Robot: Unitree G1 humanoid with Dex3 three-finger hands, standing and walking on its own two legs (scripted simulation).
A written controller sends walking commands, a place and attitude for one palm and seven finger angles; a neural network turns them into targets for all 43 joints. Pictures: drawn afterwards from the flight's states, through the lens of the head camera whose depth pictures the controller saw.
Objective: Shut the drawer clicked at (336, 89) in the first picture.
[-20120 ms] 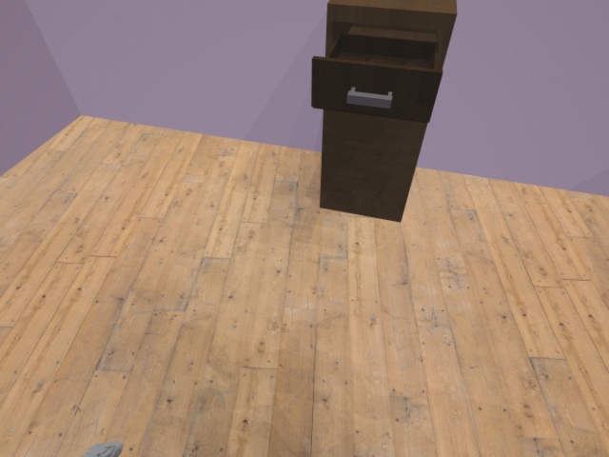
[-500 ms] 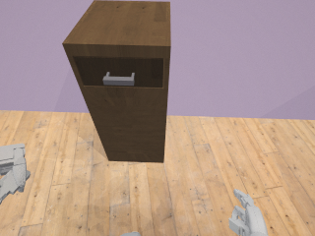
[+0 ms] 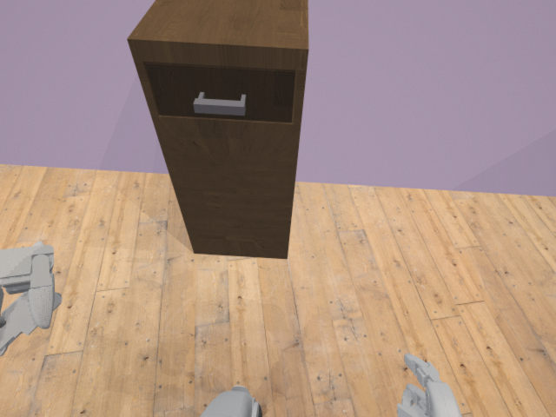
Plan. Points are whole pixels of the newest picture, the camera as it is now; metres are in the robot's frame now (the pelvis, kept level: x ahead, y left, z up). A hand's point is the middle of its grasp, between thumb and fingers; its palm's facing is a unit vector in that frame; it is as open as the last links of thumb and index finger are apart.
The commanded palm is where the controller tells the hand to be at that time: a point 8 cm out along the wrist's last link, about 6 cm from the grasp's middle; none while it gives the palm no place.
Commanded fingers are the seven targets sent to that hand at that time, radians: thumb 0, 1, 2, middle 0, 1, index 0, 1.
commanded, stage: stop stepping back and stand still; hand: left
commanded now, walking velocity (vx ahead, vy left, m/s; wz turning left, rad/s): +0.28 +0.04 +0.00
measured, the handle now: (221, 101) +0.76 +0.22 +0.01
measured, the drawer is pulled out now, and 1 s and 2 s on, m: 0.00 0.00 0.00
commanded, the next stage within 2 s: let the arm hang, fingers relaxed in 0.94 s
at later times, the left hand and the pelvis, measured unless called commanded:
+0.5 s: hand out of the picture +0.09 +0.25 +0.18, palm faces +0.44 -0.81 -0.40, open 3.2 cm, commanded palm +0.04 +0.28 +0.19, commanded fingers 0.00 0.90 0.90 -1.40 -1.60 -1.40 -1.60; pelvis -0.09 +0.00 +0.01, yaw -1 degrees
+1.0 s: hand out of the picture +0.07 +0.25 +0.17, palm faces +0.42 -0.79 -0.44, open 3.2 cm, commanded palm +0.02 +0.28 +0.19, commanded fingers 0.00 0.90 0.90 -1.40 -1.60 -1.40 -1.60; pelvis -0.10 +0.00 +0.01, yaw +2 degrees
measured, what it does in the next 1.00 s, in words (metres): walks backwards: left foot, then left foot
